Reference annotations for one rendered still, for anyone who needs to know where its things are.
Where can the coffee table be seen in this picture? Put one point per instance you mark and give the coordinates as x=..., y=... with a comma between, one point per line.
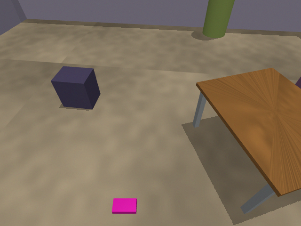
x=262, y=110

